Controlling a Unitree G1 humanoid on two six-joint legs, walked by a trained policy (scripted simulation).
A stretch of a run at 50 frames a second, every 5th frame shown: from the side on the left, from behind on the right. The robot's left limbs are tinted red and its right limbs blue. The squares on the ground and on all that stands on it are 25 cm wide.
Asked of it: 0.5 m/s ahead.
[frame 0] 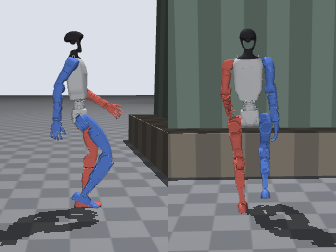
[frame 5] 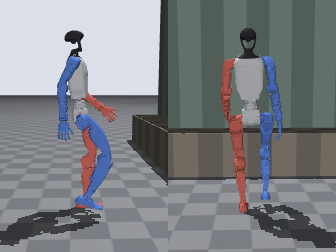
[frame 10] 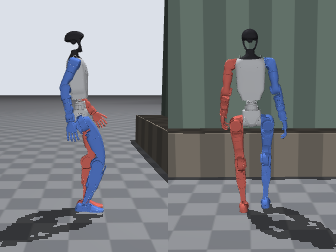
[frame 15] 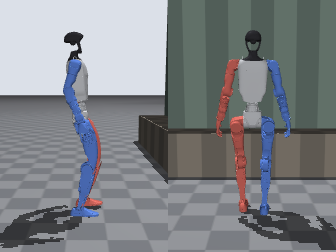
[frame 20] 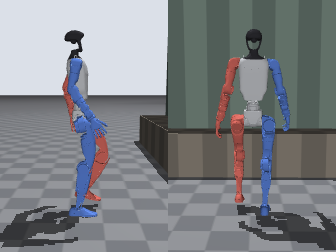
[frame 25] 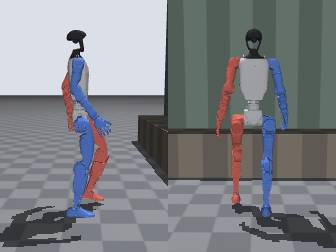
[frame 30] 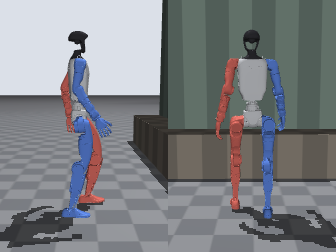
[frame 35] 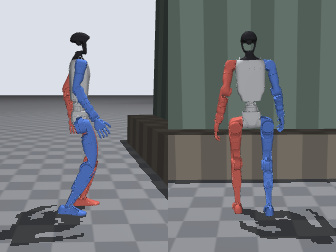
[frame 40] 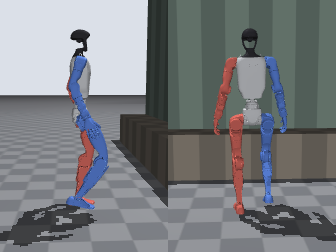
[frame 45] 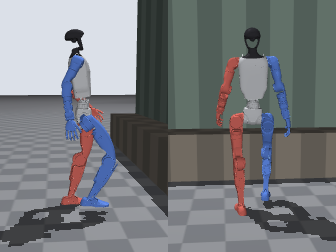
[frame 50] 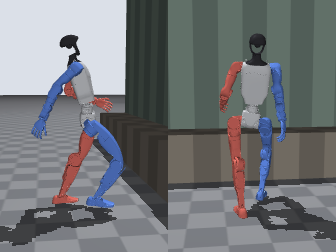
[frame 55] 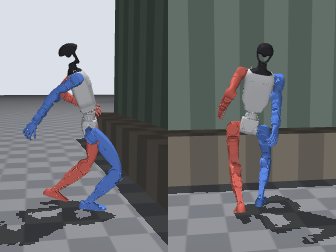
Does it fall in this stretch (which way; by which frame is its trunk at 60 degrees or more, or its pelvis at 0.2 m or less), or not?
no
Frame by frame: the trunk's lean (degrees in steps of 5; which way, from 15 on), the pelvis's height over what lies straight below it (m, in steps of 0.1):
0: 5, 0.8
5: 5, 0.8
10: 5, 0.8
15: 5, 0.8
20: 5, 0.8
25: 5, 0.8
30: 0, 0.8
35: 0, 0.8
40: 0, 0.8
45: 10, 0.8
50: 15 backward, 0.7
55: 25 backward and to its right, 0.7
